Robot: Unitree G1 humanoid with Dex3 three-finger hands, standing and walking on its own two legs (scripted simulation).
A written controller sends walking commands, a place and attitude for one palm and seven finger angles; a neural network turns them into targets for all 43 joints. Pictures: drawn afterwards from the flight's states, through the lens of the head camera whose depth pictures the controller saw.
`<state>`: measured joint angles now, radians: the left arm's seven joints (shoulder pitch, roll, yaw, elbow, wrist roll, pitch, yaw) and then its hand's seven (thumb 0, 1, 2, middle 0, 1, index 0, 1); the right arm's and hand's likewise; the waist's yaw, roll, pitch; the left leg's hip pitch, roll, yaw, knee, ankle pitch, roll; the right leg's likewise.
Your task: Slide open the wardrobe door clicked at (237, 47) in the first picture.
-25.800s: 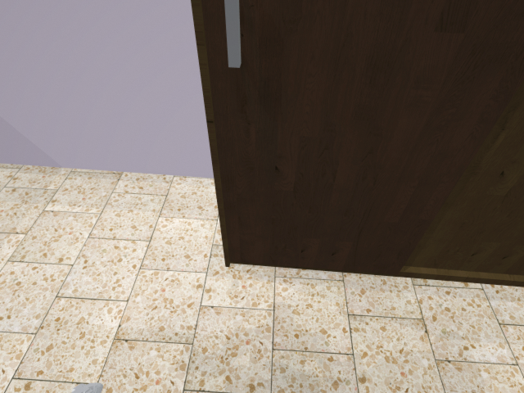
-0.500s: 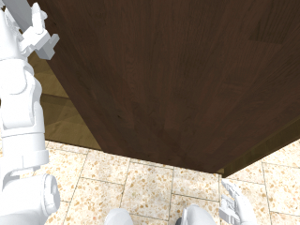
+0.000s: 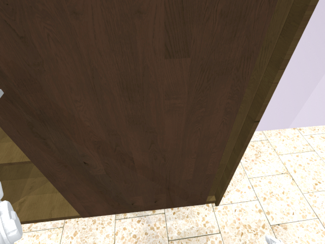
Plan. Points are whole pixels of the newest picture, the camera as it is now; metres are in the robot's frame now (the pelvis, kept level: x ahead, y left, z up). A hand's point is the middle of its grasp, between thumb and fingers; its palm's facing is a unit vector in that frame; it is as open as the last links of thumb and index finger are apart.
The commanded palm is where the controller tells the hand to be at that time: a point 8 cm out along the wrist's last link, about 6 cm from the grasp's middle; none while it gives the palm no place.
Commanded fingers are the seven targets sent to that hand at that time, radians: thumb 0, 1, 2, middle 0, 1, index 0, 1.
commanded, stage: stop walking and hold the door there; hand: left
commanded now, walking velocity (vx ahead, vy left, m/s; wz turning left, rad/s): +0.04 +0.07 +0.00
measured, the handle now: out of the picture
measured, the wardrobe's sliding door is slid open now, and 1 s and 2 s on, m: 0.62 0.62 0.62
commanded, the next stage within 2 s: none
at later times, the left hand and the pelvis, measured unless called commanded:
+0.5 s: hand out of the picture +0.36 +0.38 +0.25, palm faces +0.68 -0.70 -0.19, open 7.0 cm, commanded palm +0.31 +0.41 +0.21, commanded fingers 0.00 0.90 0.90 -0.45 -1.40 -0.45 -1.40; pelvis -0.02 +0.00 +0.00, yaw -3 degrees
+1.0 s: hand out of the picture +0.35 +0.39 +0.25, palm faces +0.57 -0.80 -0.21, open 7.1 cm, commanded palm +0.31 +0.41 +0.21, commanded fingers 0.00 0.90 0.90 -0.45 -1.40 -0.45 -1.40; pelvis -0.04 +0.08 -0.01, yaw +1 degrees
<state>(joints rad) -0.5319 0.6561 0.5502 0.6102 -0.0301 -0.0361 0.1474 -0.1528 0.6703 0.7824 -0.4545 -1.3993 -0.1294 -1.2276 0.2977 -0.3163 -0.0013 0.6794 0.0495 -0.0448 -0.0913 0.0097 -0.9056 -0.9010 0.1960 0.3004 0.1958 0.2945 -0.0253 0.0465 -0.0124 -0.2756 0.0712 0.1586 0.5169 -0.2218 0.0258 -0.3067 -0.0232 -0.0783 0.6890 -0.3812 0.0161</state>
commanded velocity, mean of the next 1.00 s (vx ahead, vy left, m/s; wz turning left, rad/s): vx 0.02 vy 0.17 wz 0.09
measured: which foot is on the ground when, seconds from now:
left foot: down 0.00-1.00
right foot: up 0.00-0.04, down 0.06-0.76, up 0.78-1.00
